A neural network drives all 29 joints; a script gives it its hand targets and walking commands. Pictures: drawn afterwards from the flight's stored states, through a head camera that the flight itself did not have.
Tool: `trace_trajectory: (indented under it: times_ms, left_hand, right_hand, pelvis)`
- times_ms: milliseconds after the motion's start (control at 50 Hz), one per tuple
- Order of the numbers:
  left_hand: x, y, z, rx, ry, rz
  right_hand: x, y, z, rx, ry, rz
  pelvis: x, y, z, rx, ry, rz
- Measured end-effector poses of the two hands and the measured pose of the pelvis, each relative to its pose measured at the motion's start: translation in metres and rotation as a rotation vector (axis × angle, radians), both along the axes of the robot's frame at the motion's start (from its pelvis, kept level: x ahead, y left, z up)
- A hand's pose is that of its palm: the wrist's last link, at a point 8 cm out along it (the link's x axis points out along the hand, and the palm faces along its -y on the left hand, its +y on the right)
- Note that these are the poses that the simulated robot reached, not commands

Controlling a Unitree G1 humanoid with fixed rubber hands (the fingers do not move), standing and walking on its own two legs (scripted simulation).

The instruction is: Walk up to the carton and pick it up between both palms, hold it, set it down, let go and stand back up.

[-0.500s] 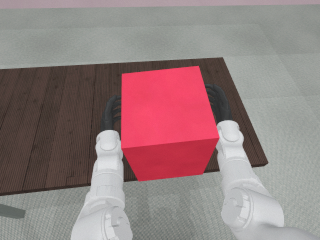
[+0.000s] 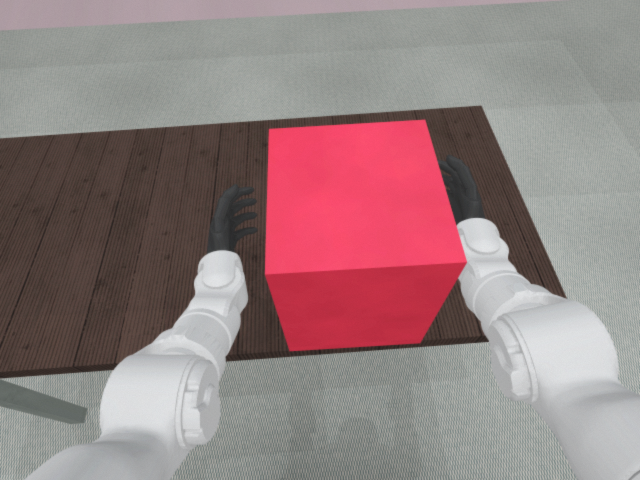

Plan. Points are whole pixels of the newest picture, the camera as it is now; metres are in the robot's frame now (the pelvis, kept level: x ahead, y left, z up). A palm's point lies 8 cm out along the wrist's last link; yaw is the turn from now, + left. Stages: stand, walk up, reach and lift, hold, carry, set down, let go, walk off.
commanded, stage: set down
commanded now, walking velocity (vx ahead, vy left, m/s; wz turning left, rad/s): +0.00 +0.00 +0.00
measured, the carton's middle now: (351, 245) +0.42 +0.00 +0.00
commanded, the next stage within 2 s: none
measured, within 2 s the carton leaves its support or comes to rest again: neither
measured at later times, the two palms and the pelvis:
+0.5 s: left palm (211, 214) +0.41 +0.18 +0.07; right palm (517, 184) +0.46 -0.21 +0.08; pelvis -0.02 -0.02 -0.01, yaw +1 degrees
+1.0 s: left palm (176, 165) +0.41 +0.19 +0.16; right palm (548, 130) +0.45 -0.20 +0.17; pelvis -0.02 -0.02 +0.02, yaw +1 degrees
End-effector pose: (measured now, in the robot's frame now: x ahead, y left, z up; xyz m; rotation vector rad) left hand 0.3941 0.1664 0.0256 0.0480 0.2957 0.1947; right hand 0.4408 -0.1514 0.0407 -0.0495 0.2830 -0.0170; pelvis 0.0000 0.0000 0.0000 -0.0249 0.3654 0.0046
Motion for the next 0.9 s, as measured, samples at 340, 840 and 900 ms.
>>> trace_trajectory:
  times_ms: [340,840,900]
  left_hand:
    - [0.009,0.014,0.013,0.018,-0.054,0.004]
    - [0.020,0.021,0.113,-0.010,-0.094,0.000]
    - [0.020,0.022,0.124,-0.005,-0.102,-0.003]
  right_hand:
    - [0.010,-0.052,0.018,0.010,-0.067,-0.033]
    - [0.018,-0.055,0.122,0.016,-0.083,-0.011]
    - [0.017,-0.051,0.131,0.020,-0.095,-0.001]
  pelvis:
    - [-0.021,-0.011,-0.017,0.009,0.093,0.004]
    - [-0.019,-0.022,0.009,0.020,-0.079,0.017]
    - [-0.019,-0.021,0.012,0.019,-0.095,0.014]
